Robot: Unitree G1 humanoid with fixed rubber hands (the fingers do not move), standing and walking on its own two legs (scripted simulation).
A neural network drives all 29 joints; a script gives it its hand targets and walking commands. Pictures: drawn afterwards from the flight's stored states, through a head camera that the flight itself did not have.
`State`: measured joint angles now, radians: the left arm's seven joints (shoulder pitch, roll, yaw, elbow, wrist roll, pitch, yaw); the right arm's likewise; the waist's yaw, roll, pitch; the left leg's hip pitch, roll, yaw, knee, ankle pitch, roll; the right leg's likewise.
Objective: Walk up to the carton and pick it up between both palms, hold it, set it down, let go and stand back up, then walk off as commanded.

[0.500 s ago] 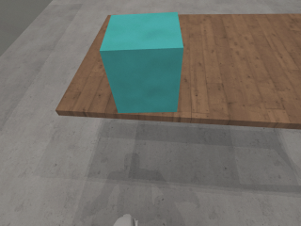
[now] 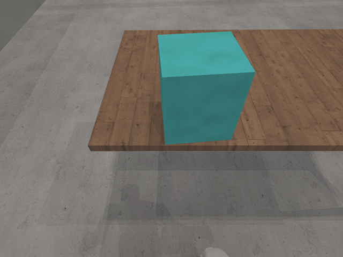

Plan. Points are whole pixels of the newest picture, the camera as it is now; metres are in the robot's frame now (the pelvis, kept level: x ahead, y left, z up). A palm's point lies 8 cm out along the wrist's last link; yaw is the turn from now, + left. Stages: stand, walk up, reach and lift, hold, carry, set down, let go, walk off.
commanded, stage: walk up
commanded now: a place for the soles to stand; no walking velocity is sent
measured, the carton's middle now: (196, 90) +0.56 -0.09 +0.07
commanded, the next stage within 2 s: none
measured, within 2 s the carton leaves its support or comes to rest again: neither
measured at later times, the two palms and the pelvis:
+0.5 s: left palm out of the picture +0.14 +0.31 -0.09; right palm out of the picture +0.05 -0.33 -0.13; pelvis +0.03 -0.01 -0.02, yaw -5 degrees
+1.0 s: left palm (66, 241) +0.21 +0.28 -0.11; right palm out of the picture +0.09 -0.34 -0.11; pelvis +0.06 -0.01 -0.01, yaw -7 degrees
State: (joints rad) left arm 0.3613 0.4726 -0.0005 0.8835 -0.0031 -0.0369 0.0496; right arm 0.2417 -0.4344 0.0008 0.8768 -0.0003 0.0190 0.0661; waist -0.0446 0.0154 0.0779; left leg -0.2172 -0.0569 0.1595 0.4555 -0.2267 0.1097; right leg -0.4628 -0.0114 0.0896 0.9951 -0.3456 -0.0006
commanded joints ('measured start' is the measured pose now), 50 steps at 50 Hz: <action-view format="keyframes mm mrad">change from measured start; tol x32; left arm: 1 24 156 73 -26 12 -4 0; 50 -185 120 65 -14 15 21 -39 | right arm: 1 81 -207 -130 -98 -18 -21 -39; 50 -58 -224 -91 -54 -13 -71 -81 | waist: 1 -17 -27 -17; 50 49 54 -102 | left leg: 1 246 301 -309 -229 -47 -109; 11 220 273 -143 44 458 -94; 19 -246 73 -222 538 -413 -139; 26 105 57 -140 -16 -157 -106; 29 -91 407 -642 -271 -478 -24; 36 127 207 -199 153 428 -78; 50 21 290 -260 42 72 17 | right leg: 1 -155 -23 -28 -177 42 3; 13 192 22 -129 -460 239 -28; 18 128 -321 572 -715 -306 -294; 33 60 11 25 -309 -59 -25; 38 335 -57 42 -401 626 -92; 50 161 -17 -21 -324 214 -54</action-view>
